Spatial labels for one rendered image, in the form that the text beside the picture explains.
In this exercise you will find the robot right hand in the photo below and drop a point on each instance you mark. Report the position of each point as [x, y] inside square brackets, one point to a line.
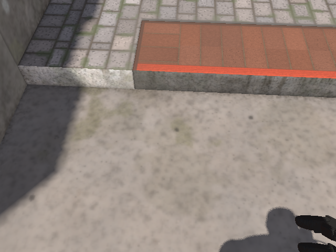
[324, 225]

